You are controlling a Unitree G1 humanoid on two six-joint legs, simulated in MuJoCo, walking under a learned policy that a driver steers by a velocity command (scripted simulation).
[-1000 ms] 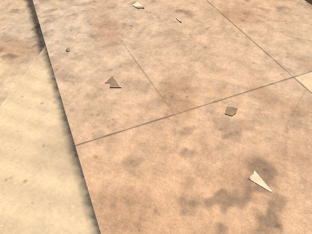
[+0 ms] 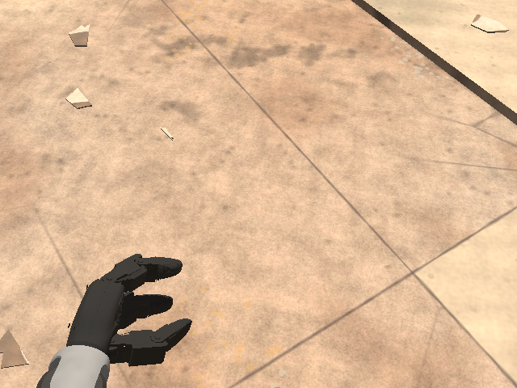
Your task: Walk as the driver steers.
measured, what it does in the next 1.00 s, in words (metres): walks ahead, turning left: right foot, then left foot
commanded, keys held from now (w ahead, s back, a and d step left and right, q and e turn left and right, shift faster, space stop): w+q+shift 0.44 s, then e+shift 0.56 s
